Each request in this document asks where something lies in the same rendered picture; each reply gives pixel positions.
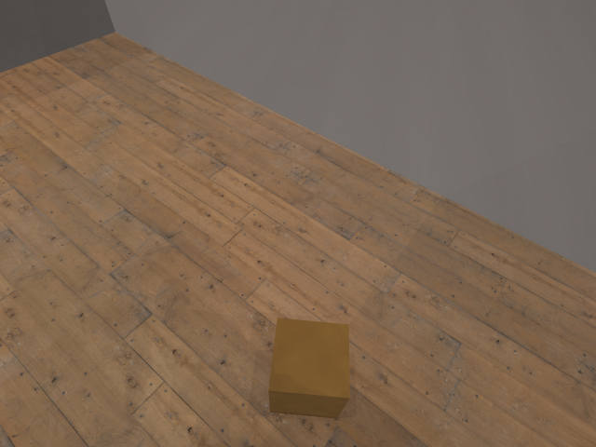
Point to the carton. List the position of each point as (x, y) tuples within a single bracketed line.
[(310, 368)]

